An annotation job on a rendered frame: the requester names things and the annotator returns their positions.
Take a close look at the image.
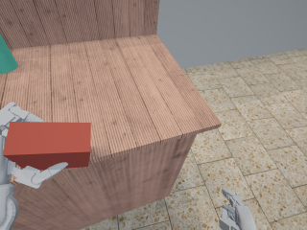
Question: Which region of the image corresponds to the right robot hand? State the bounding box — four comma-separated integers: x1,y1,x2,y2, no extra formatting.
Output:
219,188,257,230

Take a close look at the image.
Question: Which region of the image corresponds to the table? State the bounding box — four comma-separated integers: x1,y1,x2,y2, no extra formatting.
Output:
0,0,222,230

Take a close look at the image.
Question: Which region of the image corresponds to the left robot forearm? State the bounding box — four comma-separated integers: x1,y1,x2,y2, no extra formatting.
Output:
0,184,19,230

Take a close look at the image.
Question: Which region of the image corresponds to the sponge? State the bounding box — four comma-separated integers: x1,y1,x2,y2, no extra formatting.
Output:
3,122,91,171

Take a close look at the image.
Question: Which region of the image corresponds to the left robot hand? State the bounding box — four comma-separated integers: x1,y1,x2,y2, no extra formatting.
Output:
0,102,69,189

